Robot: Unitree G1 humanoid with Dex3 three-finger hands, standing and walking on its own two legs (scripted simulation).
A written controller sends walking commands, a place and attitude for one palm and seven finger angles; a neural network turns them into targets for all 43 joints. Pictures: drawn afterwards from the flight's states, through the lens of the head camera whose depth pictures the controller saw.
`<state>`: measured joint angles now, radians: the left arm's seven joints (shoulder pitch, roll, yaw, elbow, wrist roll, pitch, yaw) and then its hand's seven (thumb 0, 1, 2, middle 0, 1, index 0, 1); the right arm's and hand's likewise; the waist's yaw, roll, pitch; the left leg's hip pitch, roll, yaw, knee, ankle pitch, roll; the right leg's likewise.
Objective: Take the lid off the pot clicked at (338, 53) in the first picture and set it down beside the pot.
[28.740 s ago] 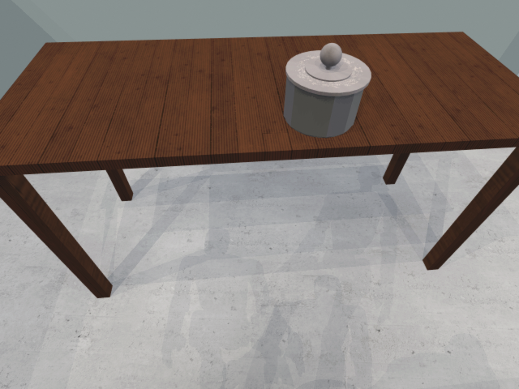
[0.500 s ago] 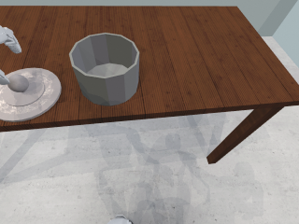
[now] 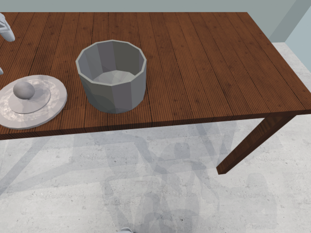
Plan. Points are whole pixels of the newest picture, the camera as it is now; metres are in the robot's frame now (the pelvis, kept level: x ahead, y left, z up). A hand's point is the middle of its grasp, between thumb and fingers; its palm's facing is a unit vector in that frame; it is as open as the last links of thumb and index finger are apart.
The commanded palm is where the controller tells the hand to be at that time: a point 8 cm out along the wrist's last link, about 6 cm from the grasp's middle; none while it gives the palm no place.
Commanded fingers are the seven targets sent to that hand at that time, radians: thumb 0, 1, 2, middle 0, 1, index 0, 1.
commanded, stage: raise the empty hand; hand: left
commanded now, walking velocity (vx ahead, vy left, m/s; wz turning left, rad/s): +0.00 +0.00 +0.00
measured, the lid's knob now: (24, 90) +0.49 +0.34 +0.06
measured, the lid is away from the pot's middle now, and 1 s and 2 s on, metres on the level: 0.24 0.24 0.24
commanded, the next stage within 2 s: draw the hand back to the body in 0.28 s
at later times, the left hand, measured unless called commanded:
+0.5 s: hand out of the picture +0.48 +0.34 +0.22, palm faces -0.29 -0.13 -0.95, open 11.0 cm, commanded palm +0.47 +0.33 +0.28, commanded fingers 0.00 -0.05 0.72 -0.38 -0.80 -0.38 -0.80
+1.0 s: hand out of the picture +0.44 +0.28 +0.24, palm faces +0.27 -0.74 -0.62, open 11.0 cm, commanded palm +0.38 +0.31 +0.27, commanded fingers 0.00 -0.00 0.73 -0.37 -0.78 -0.37 -0.78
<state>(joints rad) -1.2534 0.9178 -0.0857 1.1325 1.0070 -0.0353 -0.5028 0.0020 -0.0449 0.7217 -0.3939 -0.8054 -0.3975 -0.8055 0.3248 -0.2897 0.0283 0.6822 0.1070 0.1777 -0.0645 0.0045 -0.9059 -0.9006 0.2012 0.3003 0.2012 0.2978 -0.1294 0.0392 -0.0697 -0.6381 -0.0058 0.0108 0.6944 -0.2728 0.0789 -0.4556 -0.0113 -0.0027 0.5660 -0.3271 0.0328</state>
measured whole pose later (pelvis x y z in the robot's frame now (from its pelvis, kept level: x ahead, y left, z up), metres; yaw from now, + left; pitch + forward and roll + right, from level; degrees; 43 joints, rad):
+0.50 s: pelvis +0.01 -0.01 +0.00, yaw +0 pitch +12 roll -3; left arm -1.28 0.95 -0.08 1.13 1.02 0.00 -0.52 0.00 -0.05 0.72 -0.39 -0.81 -0.40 -0.81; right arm 0.33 -0.29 0.02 0.69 0.11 0.19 -0.05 0.00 -0.91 -0.90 0.20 0.30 0.20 0.30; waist -0.13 0.04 -0.06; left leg -0.60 -0.01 0.01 0.65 -0.26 0.07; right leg -0.43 -0.01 0.00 0.53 -0.32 0.04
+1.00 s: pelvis +0.00 -0.03 +0.01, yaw +0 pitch +4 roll -2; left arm -0.80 0.73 0.24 0.68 0.23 -0.04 -0.17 0.00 -0.05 0.72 -0.40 -0.81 -0.40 -0.81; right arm 0.24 -0.27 0.05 0.56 0.09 0.13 -0.06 0.01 -0.91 -0.90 0.20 0.30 0.20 0.30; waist -0.01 0.03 0.01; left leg -0.41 0.00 0.01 0.56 -0.23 0.04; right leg -0.25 0.00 0.00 0.47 -0.30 0.02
